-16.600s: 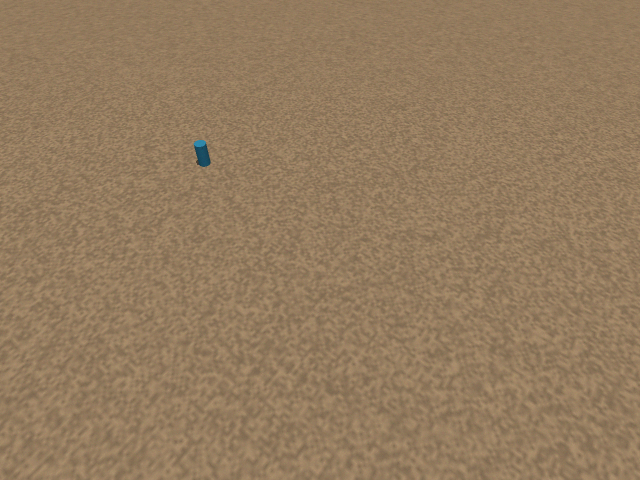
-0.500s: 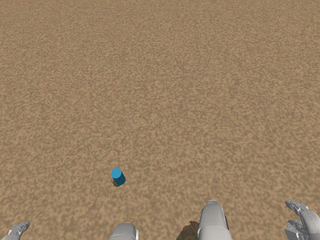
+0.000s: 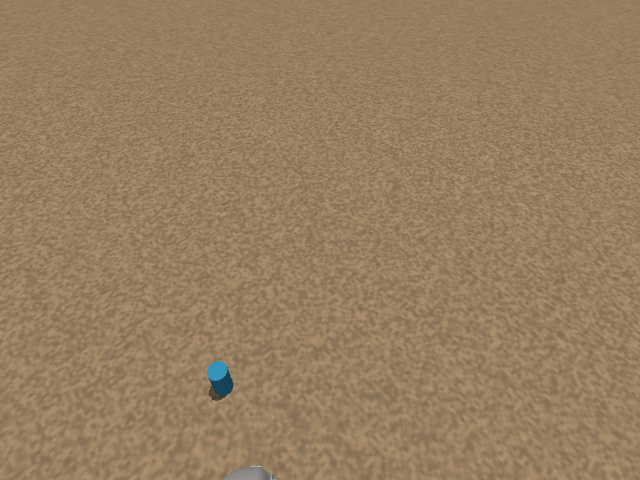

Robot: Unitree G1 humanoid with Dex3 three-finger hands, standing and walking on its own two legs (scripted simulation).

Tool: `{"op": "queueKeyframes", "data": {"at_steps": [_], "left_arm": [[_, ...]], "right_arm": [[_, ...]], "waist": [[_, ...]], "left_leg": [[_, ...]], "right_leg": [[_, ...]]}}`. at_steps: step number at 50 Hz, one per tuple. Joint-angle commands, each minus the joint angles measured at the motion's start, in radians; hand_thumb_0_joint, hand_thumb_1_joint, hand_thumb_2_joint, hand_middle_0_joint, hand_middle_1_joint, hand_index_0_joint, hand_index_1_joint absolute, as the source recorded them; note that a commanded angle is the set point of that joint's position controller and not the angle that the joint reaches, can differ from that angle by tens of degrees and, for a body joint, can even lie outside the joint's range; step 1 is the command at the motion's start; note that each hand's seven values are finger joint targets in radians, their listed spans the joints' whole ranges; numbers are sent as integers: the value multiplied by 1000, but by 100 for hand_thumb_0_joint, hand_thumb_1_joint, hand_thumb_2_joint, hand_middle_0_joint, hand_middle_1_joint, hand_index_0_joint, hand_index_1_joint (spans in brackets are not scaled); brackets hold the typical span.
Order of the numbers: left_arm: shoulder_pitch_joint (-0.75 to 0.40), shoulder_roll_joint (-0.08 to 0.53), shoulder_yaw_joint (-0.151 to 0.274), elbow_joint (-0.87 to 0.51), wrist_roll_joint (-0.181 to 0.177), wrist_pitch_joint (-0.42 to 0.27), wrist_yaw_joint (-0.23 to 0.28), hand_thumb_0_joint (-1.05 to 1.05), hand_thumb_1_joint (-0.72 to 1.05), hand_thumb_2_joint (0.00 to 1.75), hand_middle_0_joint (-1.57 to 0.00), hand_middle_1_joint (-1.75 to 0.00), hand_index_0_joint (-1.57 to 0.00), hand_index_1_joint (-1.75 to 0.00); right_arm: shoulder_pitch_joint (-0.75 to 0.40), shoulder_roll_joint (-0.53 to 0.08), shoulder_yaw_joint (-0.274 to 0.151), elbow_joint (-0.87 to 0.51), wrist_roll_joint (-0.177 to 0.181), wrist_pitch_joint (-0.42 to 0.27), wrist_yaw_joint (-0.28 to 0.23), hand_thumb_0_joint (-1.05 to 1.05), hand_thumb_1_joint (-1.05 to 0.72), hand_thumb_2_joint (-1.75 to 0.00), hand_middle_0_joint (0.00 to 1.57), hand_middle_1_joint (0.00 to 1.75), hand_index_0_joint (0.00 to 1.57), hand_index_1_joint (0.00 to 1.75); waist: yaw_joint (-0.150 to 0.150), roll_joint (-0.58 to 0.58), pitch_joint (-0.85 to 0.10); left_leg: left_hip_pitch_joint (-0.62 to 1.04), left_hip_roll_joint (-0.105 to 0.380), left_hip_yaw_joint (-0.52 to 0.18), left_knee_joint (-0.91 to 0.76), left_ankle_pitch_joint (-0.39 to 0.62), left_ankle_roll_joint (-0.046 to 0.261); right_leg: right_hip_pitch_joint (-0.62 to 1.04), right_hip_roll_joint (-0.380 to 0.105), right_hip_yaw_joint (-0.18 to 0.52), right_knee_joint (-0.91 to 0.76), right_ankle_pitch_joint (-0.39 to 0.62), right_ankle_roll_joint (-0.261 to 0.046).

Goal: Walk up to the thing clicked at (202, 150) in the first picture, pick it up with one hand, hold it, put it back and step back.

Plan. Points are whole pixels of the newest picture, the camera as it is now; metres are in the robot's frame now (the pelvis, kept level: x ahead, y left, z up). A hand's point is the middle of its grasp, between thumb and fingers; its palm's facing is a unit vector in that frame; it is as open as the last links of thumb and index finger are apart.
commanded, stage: walk up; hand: left
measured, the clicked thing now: (220, 378) +0.51 +0.30 -0.69
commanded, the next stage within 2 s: stand in 1.96 s
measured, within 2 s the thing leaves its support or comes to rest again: neither
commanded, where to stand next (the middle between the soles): +0.14 -0.02 m, yaw +2 degrees
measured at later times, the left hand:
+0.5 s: hand out of the picture +0.10 +0.32 -0.15, palm faces -0.09 -0.93 -0.35, open 7.4 cm
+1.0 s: hand (172, 452) +0.19 +0.22 -0.14, palm faces +0.00 -0.94 -0.33, open 7.4 cm
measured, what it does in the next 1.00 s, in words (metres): steps on the spot: left foot, then right foot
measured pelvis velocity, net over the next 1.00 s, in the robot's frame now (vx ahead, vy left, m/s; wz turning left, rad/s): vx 0.06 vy -0.03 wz -0.01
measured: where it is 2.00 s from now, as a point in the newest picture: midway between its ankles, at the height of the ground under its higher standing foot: outside the picture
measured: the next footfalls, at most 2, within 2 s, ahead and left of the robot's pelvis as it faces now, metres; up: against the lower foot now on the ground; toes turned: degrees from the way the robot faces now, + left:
left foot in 0.18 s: +0.12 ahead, +0.12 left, +0.00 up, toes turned -1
right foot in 0.58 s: +0.09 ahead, -0.15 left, +0.00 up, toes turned -3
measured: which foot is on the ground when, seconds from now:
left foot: up 0.00-0.16, down 0.18-1.00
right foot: down 0.00-0.18, up 0.20-0.56, down 0.58-1.00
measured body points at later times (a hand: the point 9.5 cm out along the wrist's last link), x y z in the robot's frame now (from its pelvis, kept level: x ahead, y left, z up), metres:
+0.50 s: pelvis +0.02 +0.03 +0.01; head +0.04 +0.06 +0.45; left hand +0.11 +0.36 -0.13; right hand +0.00 -0.31 -0.09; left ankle +0.09 +0.16 -0.72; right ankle +0.07 -0.15 -0.68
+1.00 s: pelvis +0.06 -0.03 +0.01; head +0.09 -0.03 +0.45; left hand +0.19 +0.26 -0.12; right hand +0.16 -0.33 -0.12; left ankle +0.08 +0.12 -0.72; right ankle +0.05 -0.14 -0.72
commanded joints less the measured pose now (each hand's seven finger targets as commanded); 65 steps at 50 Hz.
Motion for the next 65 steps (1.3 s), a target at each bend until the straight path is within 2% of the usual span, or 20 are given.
{"op": "queueKeyframes", "data": {"at_steps": [1, 4, 7, 8, 9, 10, 11, 15, 18, 25, 28, 29, 31, 32, 33, 35, 37, 40, 45, 65], "left_arm": [[-40, 281, 75, -83, -10, -34, 29, 0, 90, 90, -20, -30, -20, -30], [-80, 291, 70, -100, -3, -25, 12, 0, 90, 90, -20, -30, -20, -30], [-201, 241, 49, -128, 0, 7, 0, 0, 90, 90, -20, -30, -20, -30], [-163, 184, 31, -123, 1, 15, 0, 0, 90, 90, -20, -30, -20, -30], [-97, 122, 14, -122, -10, 21, -1, 0, 90, 90, -20, -30, -20, -30], [-24, 157, 20, -107, -15, 36, 1, 0, 90, 90, -20, -30, -20, -30], [3, 248, 39, -82, -13, 49, 3, 0, 90, 90, -20, -30, -20, -30], [11, 272, 73, -18, -13, 60, -13, 0, 90, 90, -20, -30, -20, -30], [21, 231, 72, -10, -13, 82, -36, 0, 90, 90, -20, -30, -20, -30], [-95, 200, 59, -8, -26, 70, -31, 0, 90, 90, -20, -30, -20, -30], [-39, 188, 60, 46, -25, 51, -12, 0, 90, 90, -20, -30, -20, -30], [-25, 195, 62, 52, -21, 41, -3, 0, 90, 90, -20, -30, -20, -30], [-137, 297, 70, -3, -2, 20, 13, 0, 90, 90, -20, -30, -20, -30], [-212, 347, 73, -15, -3, 23, 15, 0, 90, 90, -20, -30, -20, -30], [-259, 303, 61, -19, -13, 24, 11, 0, 90, 90, -20, -30, -20, -30], [-299, 228, 33, -17, -25, 21, 13, 0, 90, 90, -20, -30, -20, -30], [-280, 206, 25, 3, -37, 16, 16, 0, 90, 90, -20, -30, -20, -30], [-213, 171, 9, 46, -52, 8, 26, 0, 90, 90, -20, -30, -20, -30], [-277, 215, 10, 80, -52, -9, 36, 0, 90, 90, -20, -30, -20, -30], [-423, 184, 8, 137, -32, 13, 18, 0, 90, 90, -20, -30, -20, -30]], "right_arm": [[-88, -196, -64, -96, 8, -73, -11, 0, -90, -90, 20, 30, 20, 30], [-28, -199, -61, -70, 25, -79, -4, 0, -90, -90, 20, 30, 20, 30], [184, -209, -86, 18, 34, -102, -25, 0, -90, -90, 20, 30, 20, 30], [251, -240, -100, 32, 22, -110, -44, 0, -90, -90, 20, 30, 20, 30], [276, -314, -115, 28, 1, -118, -59, 0, -90, -90, 20, 30, 20, 30], [194, -347, -112, -15, -4, -124, -65, 0, -90, -90, 20, 30, 20, 30], [102, -393, -119, -36, 21, -122, -64, 0, -90, -90, 20, 30, 20, 30], [25, -326, -90, -36, 10, -129, -77, 0, -90, -90, 20, 30, 20, 30], [2, -309, -81, -27, 11, -130, -78, 0, -90, -90, 20, 30, 20, 30], [-39, -300, -64, -35, -2, -97, -55, 0, -90, -90, 20, 30, 20, 30], [-44, -263, -46, -29, 5, -67, -45, 0, -90, -90, 20, 30, 20, 30], [-21, -210, -28, -20, 12, -60, -46, 0, -90, -90, 20, 30, 20, 30], [0, -120, 1, -17, 31, -57, -53, 0, -90, -90, 20, 30, 20, 30], [-40, -197, -26, -2, 29, -57, -66, 0, -90, -90, 20, 30, 20, 30], [3, -213, -32, 32, 38, -66, -62, 0, -90, -90, 20, 30, 20, 30], [44, -176, -20, 79, 50, -83, -54, 0, -90, -90, 20, 30, 20, 30], [38, -172, -18, 90, 41, -88, -55, 0, -90, -90, 20, 30, 20, 30], [-81, -238, -16, 74, 36, -100, -52, 0, -90, -90, 20, 30, 20, 30], [-121, -175, 2, 113, 43, -85, -50, 0, -90, -90, 20, 30, 20, 30], [-255, -161, 14, 183, 21, -63, -29, 0, -90, -90, 20, 30, 20, 30]], "waist": [[2, -68, 140], [-11, -134, 97], [-126, -86, 27], [-160, 30, -13], [-139, 199, -37], [-65, 130, -12], [-43, 99, 19], [11, 99, 100], [15, 141, 81], [-21, 175, 4], [8, 110, -26], [23, 24, -36], [-2, -209, 33], [4, -205, 48], [-34, -185, 36], [-76, -163, -21], [-60, -158, -90], [3, 2, -144], [-23, 12, -161], [-15, -25, -97]], "left_leg": [[-250, 18, -85, 24, 23, -2], [-28, -5, -49, -67, 80, 1], [429, -53, -12, -308, 287, -15], [510, -13, -89, -392, 245, -21], [485, 169, -404, -546, -19, 23], [371, 342, -745, -689, -263, 81], [276, 407, -817, -738, -415, 167], [71, 262, -465, -672, -195, 109], [18, 211, -324, -636, -110, 110], [2, 186, -238, -556, -134, 145], [-75, 145, -189, -409, -116, 113], [-92, 109, -152, -301, -105, 78], [-173, -79, -108, -50, -80, -9], [-55, -41, -164, -4, -88, 3], [63, -21, -134, -42, -30, 1], [164, -51, -61, -226, 186, 3], [248, -20, -98, -293, 388, 18], [227, 159, -370, -353, 590, 122], [220, 14, -135, -284, 600, 21], [222, 23, -175, -465, 431, 6]], "right_leg": [[44, -276, 391, -367, -89, -163], [-127, -222, 283, -379, -179, -125], [-370, -127, 109, -126, -81, -46], [-403, -85, 43, 92, 13, -7], [-460, 12, 27, 324, -55, 24], [-493, 25, 110, 457, -56, 48], [-463, -47, 143, 483, -45, 41], [-344, -93, 151, 438, 68, 61], [-263, -80, 104, 376, 145, 79], [-108, -85, -34, 93, 46, 93], [73, -51, -59, -98, 123, 74], [107, -68, -7, -181, 88, 63], [-36, -324, 478, -425, -189, -47], [-179, -378, 486, -415, -159, -115], [-235, -347, 397, -364, -73, -110], [-175, -224, 146, -223, 239, -31], [-141, -195, 89, -114, 397, 1], [-67, -121, 24, -8, 347, 64], [44, -223, 85, -132, 639, 4], [88, -179, 6, -340, 206, 51]]}}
